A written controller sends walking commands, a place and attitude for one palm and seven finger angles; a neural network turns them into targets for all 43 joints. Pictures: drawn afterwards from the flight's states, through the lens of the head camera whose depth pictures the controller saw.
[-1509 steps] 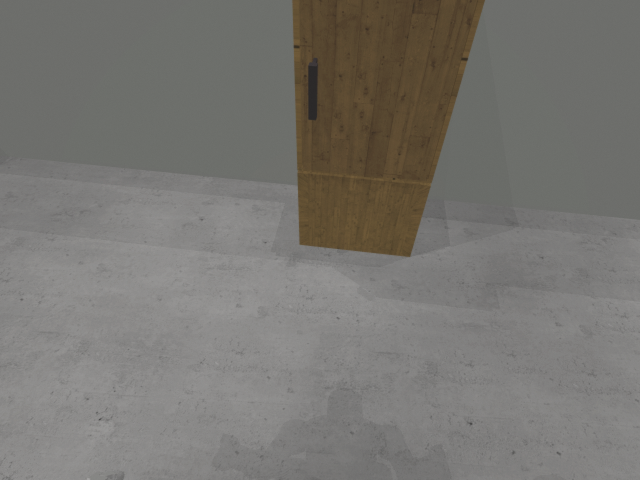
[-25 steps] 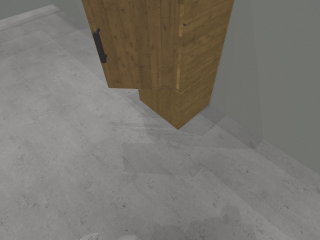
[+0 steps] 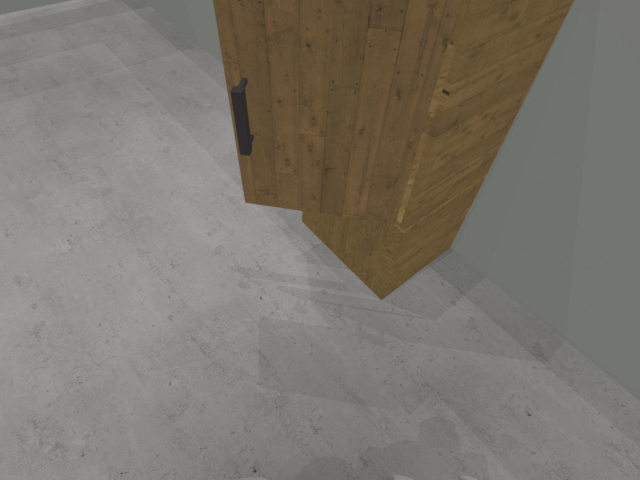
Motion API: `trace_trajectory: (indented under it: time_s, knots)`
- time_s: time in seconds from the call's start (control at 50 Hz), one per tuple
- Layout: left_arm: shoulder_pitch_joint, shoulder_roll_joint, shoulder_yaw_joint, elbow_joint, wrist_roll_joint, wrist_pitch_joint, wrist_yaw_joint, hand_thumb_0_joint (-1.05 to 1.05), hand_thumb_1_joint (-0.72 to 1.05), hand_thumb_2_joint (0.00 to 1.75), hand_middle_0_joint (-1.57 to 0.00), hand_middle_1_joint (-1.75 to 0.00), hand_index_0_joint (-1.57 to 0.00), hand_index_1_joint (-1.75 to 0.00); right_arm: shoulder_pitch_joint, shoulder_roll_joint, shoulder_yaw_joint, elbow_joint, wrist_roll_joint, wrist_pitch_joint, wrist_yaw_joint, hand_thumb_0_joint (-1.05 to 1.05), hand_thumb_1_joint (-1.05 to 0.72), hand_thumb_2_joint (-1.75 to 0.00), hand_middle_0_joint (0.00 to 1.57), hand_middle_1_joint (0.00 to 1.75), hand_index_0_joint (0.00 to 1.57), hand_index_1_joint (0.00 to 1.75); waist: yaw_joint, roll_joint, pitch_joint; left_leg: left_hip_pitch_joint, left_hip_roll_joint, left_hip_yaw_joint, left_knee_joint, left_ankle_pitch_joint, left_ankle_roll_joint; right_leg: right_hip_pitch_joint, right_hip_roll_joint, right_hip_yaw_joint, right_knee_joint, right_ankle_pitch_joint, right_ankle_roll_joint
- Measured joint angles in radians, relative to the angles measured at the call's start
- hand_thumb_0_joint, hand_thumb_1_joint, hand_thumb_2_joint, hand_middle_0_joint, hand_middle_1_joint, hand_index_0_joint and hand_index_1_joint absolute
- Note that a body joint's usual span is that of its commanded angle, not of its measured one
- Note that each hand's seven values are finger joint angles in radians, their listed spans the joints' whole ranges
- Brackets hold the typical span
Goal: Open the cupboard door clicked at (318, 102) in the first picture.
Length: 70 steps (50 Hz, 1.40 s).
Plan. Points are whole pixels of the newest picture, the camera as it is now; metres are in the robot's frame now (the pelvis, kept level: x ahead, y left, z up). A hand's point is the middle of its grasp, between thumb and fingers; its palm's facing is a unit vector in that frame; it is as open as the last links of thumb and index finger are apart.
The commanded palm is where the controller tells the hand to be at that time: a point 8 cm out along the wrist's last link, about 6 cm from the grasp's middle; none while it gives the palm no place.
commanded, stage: take the last steps up to it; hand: left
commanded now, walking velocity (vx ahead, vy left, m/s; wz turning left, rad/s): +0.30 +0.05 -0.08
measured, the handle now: (244, 117) +0.80 +0.26 -0.03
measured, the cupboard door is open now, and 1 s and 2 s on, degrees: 42 42 42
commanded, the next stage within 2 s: come to a stop and stand still in 0.38 s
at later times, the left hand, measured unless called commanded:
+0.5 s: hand (225, 407) +0.23 +0.17 -0.15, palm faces +0.02 -0.97 -0.22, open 7.2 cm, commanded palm none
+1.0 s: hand (217, 389) +0.26 +0.19 -0.17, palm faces +0.00 -0.96 -0.27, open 7.4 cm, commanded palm none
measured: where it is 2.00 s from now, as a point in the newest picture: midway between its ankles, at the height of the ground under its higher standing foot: outside the picture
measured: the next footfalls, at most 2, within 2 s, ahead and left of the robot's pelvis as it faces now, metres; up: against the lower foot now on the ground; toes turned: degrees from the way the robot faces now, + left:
right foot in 0.28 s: +0.18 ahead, -0.11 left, +0.00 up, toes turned -9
left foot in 0.62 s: +0.34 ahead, +0.12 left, +0.00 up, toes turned +3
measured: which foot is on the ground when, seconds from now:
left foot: down 0.00-0.28, up 0.30-0.60, down 0.62-1.00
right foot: up 0.00-0.26, down 0.28-0.64, up 0.66-0.98, down 1.00-1.00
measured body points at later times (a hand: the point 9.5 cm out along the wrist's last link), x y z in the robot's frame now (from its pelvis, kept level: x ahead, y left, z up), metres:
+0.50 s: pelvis +0.17 -0.02 +0.02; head +0.20 -0.03 +0.46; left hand +0.23 +0.22 -0.13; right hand +0.17 -0.24 -0.15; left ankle +0.21 +0.12 -0.68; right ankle +0.14 -0.11 -0.73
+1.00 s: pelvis +0.19 -0.02 -0.01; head +0.22 -0.02 +0.44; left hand +0.26 +0.24 -0.15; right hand +0.28 -0.26 -0.16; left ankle +0.29 +0.12 -0.73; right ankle +0.16 -0.13 -0.74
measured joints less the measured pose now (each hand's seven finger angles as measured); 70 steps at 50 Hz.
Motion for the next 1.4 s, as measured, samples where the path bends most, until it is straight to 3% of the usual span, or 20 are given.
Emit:
trace_trajectory:
  time_s: [0.12, 0.26, 0.32, 0.38, 0.42, 0.5, 0.58, 0.62, 0.7, 0.78, 0.86, 0.92, 0.96, 1.0, 1.04, 1.12, 1.22, 1.26, 1.32, 1.4]
  knots:
    - [-0.106, -0.001, 0.009, -0.082, 0.002, -0.002, -0.004, 0.01, 0.91, 0.90, -0.20, -0.30, -0.20, -0.30, 0.101, -0.033, -0.023, 0.042, 0.003, -0.003, -0.011, -0.01, -0.95, -0.90, 0.20, 0.30, 0.20, 0.30, -0.033, 0.015, -0.030, 0.126, -0.027, 0.023, -0.151, 0.014, 0.007, -0.081, -0.002, -0.024, -0.221, 0.113, 0.009]
    - [-0.194, 0.026, 0.006, -0.141, 0.002, -0.020, -0.012, 0.01, 0.92, 0.90, -0.20, -0.30, -0.20, -0.30, 0.215, -0.041, -0.017, 0.112, 0.000, 0.018, -0.001, 0.00, -0.92, -0.90, 0.20, 0.30, 0.20, 0.30, -0.073, 0.028, -0.033, 0.195, -0.021, 0.031, -0.101, -0.096, -0.029, 0.078, 0.028, -0.034, -0.579, 0.162, 0.003]
    - [-0.208, 0.019, -0.001, -0.144, -0.001, -0.052, -0.006, 0.01, 0.91, 0.90, -0.20, -0.30, -0.20, -0.30, 0.224, -0.043, -0.014, 0.141, 0.008, 0.037, 0.004, 0.01, -0.92, -0.90, 0.20, 0.30, 0.20, 0.30, -0.079, 0.059, -0.015, 0.103, 0.009, -0.018, 0.185, -0.255, -0.041, 0.117, 0.058, -0.049, -0.576, 0.130, -0.034]
    - [-0.183, 0.004, -0.009, -0.138, -0.008, -0.062, 0.007, 0.00, 0.91, 0.90, -0.20, -0.30, -0.20, -0.30, 0.198, -0.038, -0.015, 0.147, 0.010, 0.051, 0.005, 0.01, -0.91, -0.90, 0.20, 0.30, 0.20, 0.30, -0.083, 0.063, -0.005, -0.034, 0.014, -0.069, 0.441, -0.250, -0.058, 0.183, 0.069, -0.060, -0.640, 0.127, -0.034]
    - [-0.156, -0.008, -0.014, -0.121, -0.010, -0.064, 0.011, 0.00, 0.91, 0.90, -0.20, -0.30, -0.20, -0.30, 0.175, -0.032, -0.016, 0.137, 0.010, 0.052, 0.006, 0.01, -0.91, -0.90, 0.20, 0.30, 0.20, 0.30, -0.084, 0.057, -0.007, -0.098, 0.031, -0.078, 0.457, -0.196, -0.072, 0.230, 0.074, -0.061, -0.708, 0.144, -0.032]
    - [-0.108, 0.003, -0.004, -0.078, -0.012, -0.065, 0.019, 0.00, 0.94, 0.90, -0.20, -0.30, -0.20, -0.30, 0.125, -0.011, -0.015, 0.107, 0.014, 0.046, 0.014, 0.01, -0.91, -0.90, 0.20, 0.30, 0.20, 0.30, -0.072, 0.037, -0.012, -0.153, 0.058, -0.081, 0.314, -0.098, -0.090, 0.307, 0.076, -0.065, -0.799, 0.155, -0.024]
    - [-0.067, 0.003, -0.015, -0.032, -0.011, -0.046, 0.022, 0.00, 0.94, 0.90, -0.20, -0.30, -0.20, -0.30, 0.068, -0.020, -0.012, 0.091, 0.014, 0.043, 0.005, 0.02, -0.93, -0.90, 0.20, 0.30, 0.20, 0.30, -0.046, 0.028, -0.001, -0.117, 0.048, -0.080, 0.110, -0.001, -0.092, 0.351, 0.071, -0.059, -0.785, 0.112, 0.001]
    - [-0.041, -0.004, -0.024, -0.015, -0.014, -0.029, 0.028, 0.00, 0.93, 0.90, -0.20, -0.30, -0.20, -0.30, 0.051, -0.032, -0.006, 0.079, 0.014, 0.035, 0.003, 0.01, -0.93, -0.90, 0.20, 0.30, 0.20, 0.30, -0.035, 0.040, -0.003, -0.065, 0.050, -0.084, 0.003, 0.188, -0.078, 0.352, 0.080, -0.054, -0.724, 0.061, 0.017]
    - [-0.037, 0.013, -0.029, -0.004, -0.019, 0.023, 0.046, 0.01, 0.92, 0.90, -0.20, -0.30, -0.20, -0.30, 0.005, -0.011, 0.002, 0.065, 0.017, 0.040, -0.017, 0.01, -0.92, -0.90, 0.20, 0.30, 0.20, 0.30, -0.024, -0.012, 0.000, -0.048, 0.027, -0.054, 0.047, 0.016, -0.025, 0.292, 0.054, -0.013, -0.539, -0.084, 0.036]
    - [-0.080, 0.018, -0.018, -0.037, -0.021, 0.057, 0.041, 0.01, 0.91, 0.90, -0.20, -0.30, -0.20, -0.30, -0.049, -0.003, 0.004, 0.027, 0.012, 0.060, -0.036, 0.01, -0.92, -0.90, 0.20, 0.30, 0.20, 0.30, -0.027, 0.002, 0.024, -0.060, 0.038, -0.050, 0.028, 0.038, -0.023, 0.146, 0.090, 0.033, -0.252, -0.188, 0.038]
    - [-0.115, 0.035, 0.004, -0.089, -0.017, 0.070, 0.031, 0.01, 0.91, 0.90, -0.20, -0.30, -0.20, -0.30, -0.071, -0.007, -0.004, 0.006, 0.007, 0.074, -0.038, 0.01, -0.91, -0.90, 0.20, 0.30, 0.20, 0.30, -0.030, 0.023, 0.027, -0.078, 0.061, -0.049, 0.005, 0.065, -0.026, 0.053, 0.105, 0.042, -0.139, -0.154, 0.043]
    - [-0.133, 0.043, 0.012, -0.121, -0.012, 0.070, 0.024, 0.01, 0.91, 0.90, -0.20, -0.30, -0.20, -0.30, -0.064, -0.021, -0.014, 0.004, 0.002, 0.081, -0.031, 0.01, -0.91, -0.90, 0.20, 0.30, 0.20, 0.30, -0.038, 0.043, 0.016, -0.092, 0.074, -0.057, -0.004, 0.084, -0.040, 0.067, 0.095, 0.029, -0.234, -0.122, 0.036]
    - [-0.133, 0.045, 0.011, -0.135, -0.010, 0.058, 0.020, 0.01, 0.91, 0.90, -0.20, -0.30, -0.20, -0.30, -0.047, -0.033, -0.021, 0.007, 0.000, 0.088, -0.025, 0.01, -0.90, -0.90, 0.20, 0.30, 0.20, 0.30, -0.045, 0.058, 0.004, -0.103, 0.080, -0.068, 0.004, 0.089, -0.051, 0.129, 0.087, 0.012, -0.391, -0.070, 0.025]
    - [-0.111, 0.059, 0.010, -0.149, -0.004, 0.037, 0.020, 0.01, 0.91, 0.90, -0.20, -0.30, -0.20, -0.30, -0.019, -0.033, -0.028, 0.012, 0.005, 0.102, -0.016, 0.01, -0.90, -0.90, 0.20, 0.30, 0.20, 0.30, -0.045, 0.029, -0.027, -0.134, 0.058, -0.064, 0.051, 0.026, -0.065, 0.196, 0.062, 0.034, -0.586, -0.047, 0.003]
    - [-0.105, 0.042, -0.001, -0.132, 0.002, 0.035, 0.026, 0.01, 0.91, 0.90, -0.20, -0.30, -0.20, -0.30, 0.005, -0.049, -0.036, 0.024, 0.008, 0.122, -0.004, 0.01, -0.91, -0.90, 0.20, 0.30, 0.20, 0.30, -0.045, 0.048, -0.032, -0.151, 0.044, -0.104, 0.135, -0.116, -0.071, 0.194, 0.070, 0.026, -0.580, 0.010, -0.002]
    - [-0.065, 0.008, -0.023, -0.099, -0.001, 0.021, 0.021, 0.01, 0.91, 0.90, -0.20, -0.30, -0.20, -0.30, 0.066, -0.061, -0.036, 0.053, 0.007, 0.115, 0.010, 0.01, -0.91, -0.90, 0.20, 0.30, 0.20, 0.30, -0.045, 0.048, -0.052, -0.113, 0.009, -0.121, 0.238, -0.140, -0.068, 0.248, 0.073, 0.028, -0.673, 0.089, 0.001]
    - [-0.055, -0.013, -0.032, -0.062, -0.006, 0.003, 0.020, 0.01, 0.91, 0.90, -0.20, -0.30, -0.20, -0.30, 0.124, -0.055, -0.022, 0.081, 0.013, 0.084, 0.003, 0.01, -0.91, -0.90, 0.20, 0.30, 0.20, 0.30, -0.047, 0.028, -0.047, 0.045, -0.010, -0.104, 0.029, -0.082, -0.077, 0.269, 0.078, 0.030, -0.715, 0.102, 0.001]
    - [-0.064, -0.014, -0.032, -0.044, -0.014, 0.000, 0.022, 0.01, 0.92, 0.90, -0.20, -0.30, -0.21, -0.30, 0.136, -0.054, -0.015, 0.100, 0.015, 0.069, -0.006, 0.01, -0.91, -0.90, 0.20, 0.30, 0.20, 0.30, -0.053, 0.041, -0.040, 0.095, 0.001, -0.121, -0.058, -0.033, -0.062, 0.260, 0.094, 0.012, -0.691, 0.084, 0.004]
    - [-0.090, -0.001, -0.029, -0.026, -0.020, 0.008, 0.029, 0.01, 0.92, 0.90, -0.20, -0.30, -0.20, -0.30, 0.128, -0.028, -0.001, 0.131, 0.016, 0.066, -0.020, 0.01, -0.91, -0.90, 0.20, 0.30, 0.20, 0.30, -0.045, 0.012, -0.015, 0.103, -0.008, -0.119, -0.052, -0.063, -0.048, 0.268, 0.084, 0.014, -0.686, 0.081, 0.015]
    - [-0.076, 0.022, -0.043, -0.075, -0.014, -0.005, 0.033, 0.01, 0.91, 0.90, -0.20, -0.30, -0.21, -0.30, 0.132, -0.032, 0.001, 0.061, 0.011, 0.058, -0.015, 0.01, -0.91, -0.90, 0.20, 0.30, 0.20, 0.30, -0.062, 0.020, -0.013, 0.071, -0.004, -0.121, -0.006, -0.081, -0.041, 0.254, 0.088, 0.011, -0.675, 0.076, 0.009]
